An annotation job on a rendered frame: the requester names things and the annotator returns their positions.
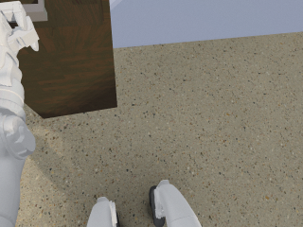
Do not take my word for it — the robot left hand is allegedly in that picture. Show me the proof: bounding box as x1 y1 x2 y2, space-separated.
0 1 40 57

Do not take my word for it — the handle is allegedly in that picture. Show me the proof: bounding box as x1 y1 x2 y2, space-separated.
7 0 48 23

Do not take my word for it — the robot right foot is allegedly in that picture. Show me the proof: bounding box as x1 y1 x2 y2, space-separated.
149 185 165 227

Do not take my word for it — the drawer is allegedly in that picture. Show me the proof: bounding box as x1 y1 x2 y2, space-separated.
0 0 103 29

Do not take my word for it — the robot right thigh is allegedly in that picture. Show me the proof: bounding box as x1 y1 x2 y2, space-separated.
153 183 202 227

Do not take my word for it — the left robot forearm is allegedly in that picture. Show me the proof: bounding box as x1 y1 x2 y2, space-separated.
0 45 26 123

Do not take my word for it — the cabinet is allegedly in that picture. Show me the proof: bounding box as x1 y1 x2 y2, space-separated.
16 0 117 119

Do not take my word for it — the left robot upper arm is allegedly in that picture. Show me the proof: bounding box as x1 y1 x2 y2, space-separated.
0 114 36 227

